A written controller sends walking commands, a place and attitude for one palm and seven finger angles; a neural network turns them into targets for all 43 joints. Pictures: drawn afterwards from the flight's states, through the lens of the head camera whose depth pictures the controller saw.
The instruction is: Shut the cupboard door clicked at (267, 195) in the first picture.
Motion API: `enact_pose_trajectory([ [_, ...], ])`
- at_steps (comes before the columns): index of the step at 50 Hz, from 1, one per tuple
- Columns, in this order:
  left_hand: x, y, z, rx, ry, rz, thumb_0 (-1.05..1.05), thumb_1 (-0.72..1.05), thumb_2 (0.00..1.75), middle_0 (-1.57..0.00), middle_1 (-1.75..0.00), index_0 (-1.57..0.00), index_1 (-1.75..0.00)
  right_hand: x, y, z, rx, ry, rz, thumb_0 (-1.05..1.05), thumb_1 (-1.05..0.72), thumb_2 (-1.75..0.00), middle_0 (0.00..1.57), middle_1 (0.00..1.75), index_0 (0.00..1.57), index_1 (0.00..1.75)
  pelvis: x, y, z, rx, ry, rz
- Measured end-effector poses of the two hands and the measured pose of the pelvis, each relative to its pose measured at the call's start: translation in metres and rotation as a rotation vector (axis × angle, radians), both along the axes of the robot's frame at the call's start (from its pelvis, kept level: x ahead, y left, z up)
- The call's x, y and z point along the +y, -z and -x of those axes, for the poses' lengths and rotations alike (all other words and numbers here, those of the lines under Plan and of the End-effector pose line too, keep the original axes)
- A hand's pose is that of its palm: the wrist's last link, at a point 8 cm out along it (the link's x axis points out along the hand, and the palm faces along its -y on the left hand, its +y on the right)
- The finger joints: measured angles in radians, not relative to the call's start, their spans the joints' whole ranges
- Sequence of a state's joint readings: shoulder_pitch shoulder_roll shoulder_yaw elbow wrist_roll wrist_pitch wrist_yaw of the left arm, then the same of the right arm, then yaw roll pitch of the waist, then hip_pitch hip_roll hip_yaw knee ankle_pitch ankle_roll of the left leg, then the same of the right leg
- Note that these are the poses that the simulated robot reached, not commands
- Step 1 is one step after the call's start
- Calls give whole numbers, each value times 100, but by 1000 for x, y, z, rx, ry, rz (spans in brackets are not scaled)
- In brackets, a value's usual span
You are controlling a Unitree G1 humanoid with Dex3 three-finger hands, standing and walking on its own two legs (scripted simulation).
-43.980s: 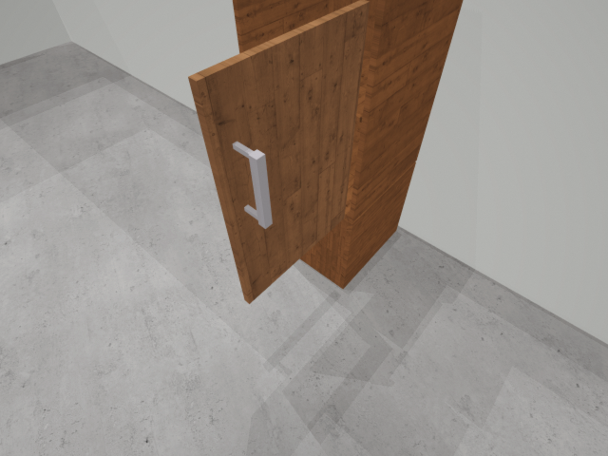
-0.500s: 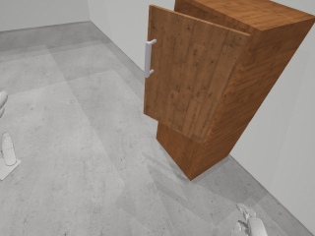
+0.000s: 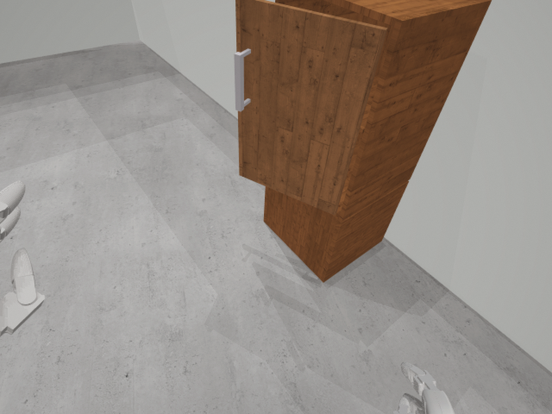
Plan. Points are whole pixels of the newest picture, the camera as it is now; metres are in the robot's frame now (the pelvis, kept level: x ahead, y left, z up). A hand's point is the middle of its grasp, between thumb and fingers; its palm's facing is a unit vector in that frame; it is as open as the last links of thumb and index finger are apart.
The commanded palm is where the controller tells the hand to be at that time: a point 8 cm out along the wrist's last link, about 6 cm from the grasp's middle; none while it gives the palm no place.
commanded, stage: stop stepping back and stand still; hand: left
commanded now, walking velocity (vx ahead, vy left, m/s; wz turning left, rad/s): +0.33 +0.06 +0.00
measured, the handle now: (243, 80) +0.96 +0.14 +0.05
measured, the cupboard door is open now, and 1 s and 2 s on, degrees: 23 23 23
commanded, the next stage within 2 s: let the arm hang, fingers relaxed in 0.92 s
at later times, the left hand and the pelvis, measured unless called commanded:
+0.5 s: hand out of the picture +0.12 +0.27 +0.17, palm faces +0.48 -0.77 -0.41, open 7.4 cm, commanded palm +0.07 +0.31 +0.18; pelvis -0.07 +0.01 +0.00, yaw +1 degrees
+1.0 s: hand out of the picture +0.16 +0.30 +0.16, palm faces +0.46 -0.78 -0.42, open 7.4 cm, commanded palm none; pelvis -0.04 +0.03 +0.00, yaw +2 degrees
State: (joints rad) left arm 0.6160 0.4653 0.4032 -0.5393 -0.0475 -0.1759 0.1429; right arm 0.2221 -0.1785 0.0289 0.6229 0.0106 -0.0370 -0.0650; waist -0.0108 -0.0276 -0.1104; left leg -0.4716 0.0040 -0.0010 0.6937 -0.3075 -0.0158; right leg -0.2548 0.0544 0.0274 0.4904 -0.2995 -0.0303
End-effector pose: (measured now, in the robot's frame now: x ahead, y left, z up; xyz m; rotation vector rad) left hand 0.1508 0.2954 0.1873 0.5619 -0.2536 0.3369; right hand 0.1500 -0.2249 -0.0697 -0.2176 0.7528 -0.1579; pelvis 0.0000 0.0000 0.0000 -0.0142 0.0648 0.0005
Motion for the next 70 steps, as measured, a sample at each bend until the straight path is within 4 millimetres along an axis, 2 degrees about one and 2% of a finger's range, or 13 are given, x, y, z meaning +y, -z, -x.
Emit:
enact_pose_trajectory([
  [4,19,6,22,-31,-73,30,2,89,90,-22,-30,-22,-30,-16,3,34,21,35,70,1,-90,-90,20,30,20,30,9,3,12,-15,-45,20],
  [9,38,11,45,-56,-141,85,2,89,90,-22,-30,-21,-30,-17,-4,67,35,52,104,1,-91,-90,20,30,20,30,17,-2,33,-59,-28,1],
  [18,14,-1,62,-58,-81,50,2,89,90,-21,-30,-21,-30,6,3,89,-12,15,9,1,-91,-90,20,30,20,30,8,-3,63,-61,-22,-4],
  [24,7,-2,76,-55,-81,38,2,89,90,-22,-30,-21,-30,5,15,92,31,-2,-22,1,-90,-90,20,30,20,30,5,0,66,-70,-14,-4],
  [33,32,2,71,-110,-135,58,2,89,90,-22,-30,-21,-30,0,18,73,47,-2,59,1,-91,-90,20,30,20,30,23,8,55,-100,-55,-4],
  [44,41,5,48,-28,-118,49,2,89,90,-21,-30,-21,-30,40,3,30,-37,-54,-23,1,-91,-90,20,30,20,30,29,0,42,-60,-34,-1],
  [51,43,11,38,6,-102,71,2,89,90,-22,-30,-21,-30,48,0,18,-35,-58,-27,1,-91,-90,20,30,20,30,34,-1,35,-50,-31,1],
  [53,47,34,28,91,-84,84,1,89,90,-21,-30,-21,-30,47,6,16,-34,-95,-40,1,-91,-90,20,30,20,30,38,1,36,-42,-39,3],
  [57,47,148,18,570,-106,232,1,90,90,-20,-30,-20,-30,34,28,20,56,-134,-25,1,-90,-90,20,30,20,30,45,6,44,-40,-46,-3],
  [60,26,232,47,930,-114,343,1,91,90,-20,-30,-20,-30,21,37,38,128,-102,-4,1,-91,-90,20,30,20,30,46,6,48,-50,-42,-10],
  [62,6,274,79,1122,-116,415,1,91,90,-20,-29,-20,-30,13,39,57,191,-74,16,1,-91,-90,20,30,20,30,45,6,50,-60,-40,-14],
  [66,-29,323,148,1379,-165,564,1,93,90,-21,-30,-20,-30,1,42,107,361,-21,57,0,-91,-90,20,30,20,30,41,2,51,-74,-43,-12],
  [70,-25,334,202,1507,-267,619,0,98,90,-21,-30,-21,-30,-2,46,157,538,16,68,0,-91,-90,20,30,20,30,37,-2,52,-80,-53,-2],
])
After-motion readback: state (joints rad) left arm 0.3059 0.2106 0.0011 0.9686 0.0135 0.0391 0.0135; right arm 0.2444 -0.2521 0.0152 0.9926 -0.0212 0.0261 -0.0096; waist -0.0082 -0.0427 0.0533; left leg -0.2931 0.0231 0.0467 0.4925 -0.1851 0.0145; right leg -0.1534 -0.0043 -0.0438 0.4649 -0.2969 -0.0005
